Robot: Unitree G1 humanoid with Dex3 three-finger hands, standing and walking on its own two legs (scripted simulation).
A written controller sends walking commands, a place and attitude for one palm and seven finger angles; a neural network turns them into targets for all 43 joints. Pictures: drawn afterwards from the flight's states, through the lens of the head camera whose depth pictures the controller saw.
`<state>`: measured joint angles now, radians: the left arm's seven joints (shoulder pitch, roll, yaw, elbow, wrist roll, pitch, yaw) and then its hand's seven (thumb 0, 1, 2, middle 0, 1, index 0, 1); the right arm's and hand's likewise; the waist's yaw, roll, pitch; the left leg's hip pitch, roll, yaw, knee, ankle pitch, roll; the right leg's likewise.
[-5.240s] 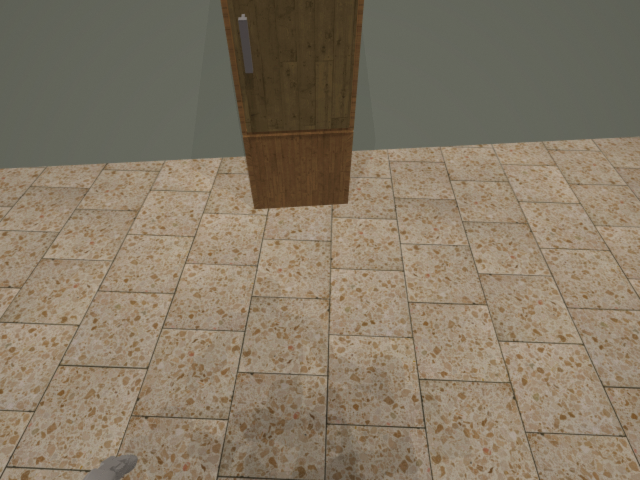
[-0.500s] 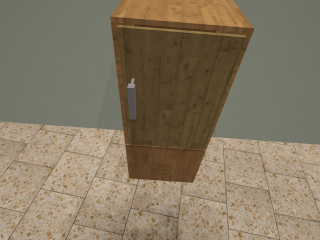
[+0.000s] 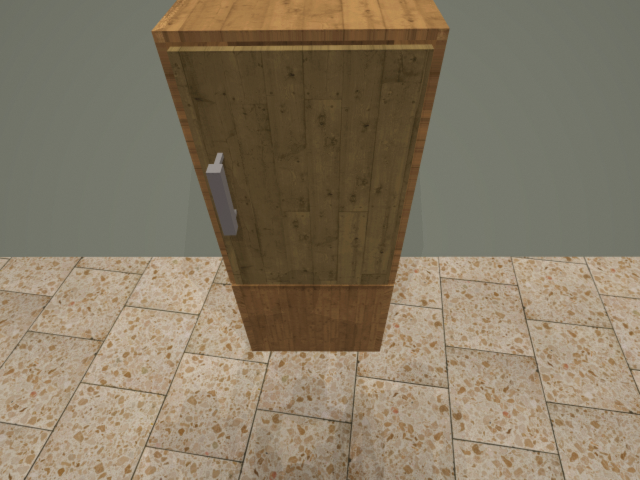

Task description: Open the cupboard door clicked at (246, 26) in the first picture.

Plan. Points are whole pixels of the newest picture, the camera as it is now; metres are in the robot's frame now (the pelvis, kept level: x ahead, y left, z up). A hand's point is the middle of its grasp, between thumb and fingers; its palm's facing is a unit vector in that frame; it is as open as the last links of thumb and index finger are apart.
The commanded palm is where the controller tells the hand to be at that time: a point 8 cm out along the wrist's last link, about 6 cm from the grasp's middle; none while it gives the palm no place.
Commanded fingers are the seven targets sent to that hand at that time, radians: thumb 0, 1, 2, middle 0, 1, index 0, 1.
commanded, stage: come to a stop and stand still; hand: left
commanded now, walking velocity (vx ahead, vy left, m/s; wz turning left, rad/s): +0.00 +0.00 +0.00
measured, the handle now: (225, 194) +0.61 +0.21 -0.02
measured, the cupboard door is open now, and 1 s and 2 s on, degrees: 0 0 0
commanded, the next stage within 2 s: look again from close up in 0.24 s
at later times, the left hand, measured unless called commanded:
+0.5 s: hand out of the picture -0.03 +0.17 -0.18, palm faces +0.02 -0.99 -0.17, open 7.4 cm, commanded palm none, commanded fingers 0.00 0.90 0.90 -0.20 -0.30 -0.20 -0.30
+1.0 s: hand out of the picture -0.05 +0.22 -0.18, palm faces +0.00 -0.99 -0.16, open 7.4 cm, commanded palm none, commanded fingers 0.00 0.90 0.90 -0.20 -0.30 -0.20 -0.30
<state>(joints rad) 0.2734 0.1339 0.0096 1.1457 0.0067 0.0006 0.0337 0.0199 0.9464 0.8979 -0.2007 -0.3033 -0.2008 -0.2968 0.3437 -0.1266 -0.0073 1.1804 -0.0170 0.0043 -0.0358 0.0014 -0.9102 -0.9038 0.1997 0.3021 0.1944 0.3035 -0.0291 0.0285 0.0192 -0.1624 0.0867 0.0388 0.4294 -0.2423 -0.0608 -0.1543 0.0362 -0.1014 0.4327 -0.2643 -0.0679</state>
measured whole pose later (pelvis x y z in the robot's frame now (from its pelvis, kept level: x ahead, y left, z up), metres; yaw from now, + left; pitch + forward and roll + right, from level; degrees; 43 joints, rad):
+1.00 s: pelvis -0.03 +0.06 +0.00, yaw -1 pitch -1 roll +0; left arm 0.36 0.14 -0.01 1.09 0.03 0.01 0.02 0.00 0.91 0.90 -0.20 -0.30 -0.20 -0.30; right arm 0.34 -0.14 0.01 1.07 -0.02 -0.01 -0.02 0.00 -0.91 -0.90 0.20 0.30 0.20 0.30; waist 0.00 -0.01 0.00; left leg -0.24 -0.05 0.10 0.45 -0.21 0.09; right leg -0.25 -0.04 -0.05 0.50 -0.27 0.00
